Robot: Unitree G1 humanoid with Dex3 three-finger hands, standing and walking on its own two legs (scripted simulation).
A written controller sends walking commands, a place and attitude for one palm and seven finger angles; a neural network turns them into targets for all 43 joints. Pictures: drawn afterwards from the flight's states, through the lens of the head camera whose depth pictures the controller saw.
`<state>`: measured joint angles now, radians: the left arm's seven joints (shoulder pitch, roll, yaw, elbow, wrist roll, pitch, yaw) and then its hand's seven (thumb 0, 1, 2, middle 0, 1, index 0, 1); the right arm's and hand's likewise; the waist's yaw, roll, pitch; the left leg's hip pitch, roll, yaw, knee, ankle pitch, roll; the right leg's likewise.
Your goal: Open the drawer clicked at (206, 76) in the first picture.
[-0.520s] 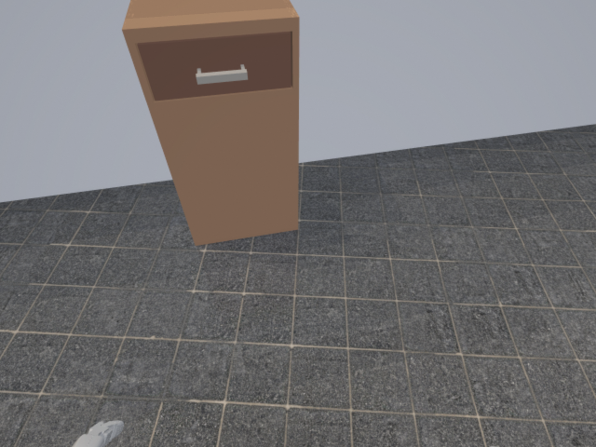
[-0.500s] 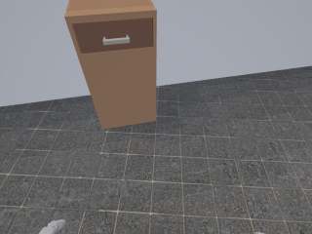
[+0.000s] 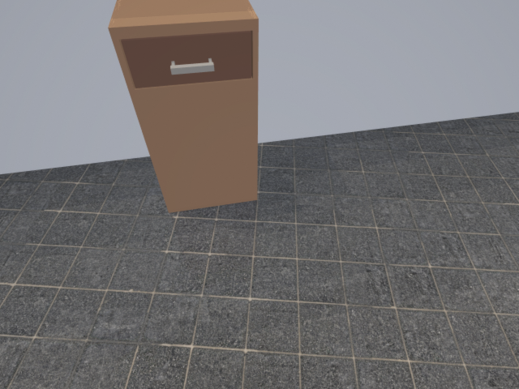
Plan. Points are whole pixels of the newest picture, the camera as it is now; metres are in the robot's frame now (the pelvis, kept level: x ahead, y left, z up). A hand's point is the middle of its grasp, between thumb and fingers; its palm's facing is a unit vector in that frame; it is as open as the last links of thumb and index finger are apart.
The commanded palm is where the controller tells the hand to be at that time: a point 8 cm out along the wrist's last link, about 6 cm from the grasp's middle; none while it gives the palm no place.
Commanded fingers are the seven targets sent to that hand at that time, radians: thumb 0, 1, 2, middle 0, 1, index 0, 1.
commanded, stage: stand and wait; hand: left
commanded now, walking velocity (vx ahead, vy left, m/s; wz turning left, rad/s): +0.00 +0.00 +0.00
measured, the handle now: (192, 65) +1.05 +0.30 -0.01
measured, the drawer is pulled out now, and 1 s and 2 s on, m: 0.00 0.00 0.00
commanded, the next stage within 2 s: look at it before walking up in 0.30 s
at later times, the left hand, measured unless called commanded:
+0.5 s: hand out of the picture +0.07 +0.24 -0.15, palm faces -0.02 -0.94 -0.34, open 7.4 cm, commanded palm none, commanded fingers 0.00 0.90 0.90 -0.20 -0.30 -0.20 -0.30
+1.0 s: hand out of the picture +0.07 +0.25 -0.15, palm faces -0.03 -0.94 -0.33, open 7.4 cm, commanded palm none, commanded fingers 0.00 0.90 0.90 -0.20 -0.30 -0.20 -0.30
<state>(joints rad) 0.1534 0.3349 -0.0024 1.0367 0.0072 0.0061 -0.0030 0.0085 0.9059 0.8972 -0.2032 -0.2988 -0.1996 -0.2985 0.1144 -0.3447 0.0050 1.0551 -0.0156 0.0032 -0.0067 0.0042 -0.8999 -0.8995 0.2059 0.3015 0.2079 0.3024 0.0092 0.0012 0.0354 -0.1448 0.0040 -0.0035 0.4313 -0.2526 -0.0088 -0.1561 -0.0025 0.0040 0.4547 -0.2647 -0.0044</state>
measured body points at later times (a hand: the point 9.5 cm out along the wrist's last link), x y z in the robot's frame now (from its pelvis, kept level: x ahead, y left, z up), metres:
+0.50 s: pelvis -0.01 +0.00 +0.00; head -0.02 -0.01 +0.45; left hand +0.07 +0.29 -0.12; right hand +0.06 -0.30 -0.13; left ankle -0.01 +0.13 -0.74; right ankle -0.01 -0.12 -0.74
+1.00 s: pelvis -0.01 +0.00 +0.00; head +0.00 +0.00 +0.45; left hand +0.07 +0.29 -0.13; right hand +0.07 -0.30 -0.13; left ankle -0.01 +0.13 -0.74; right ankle -0.01 -0.12 -0.74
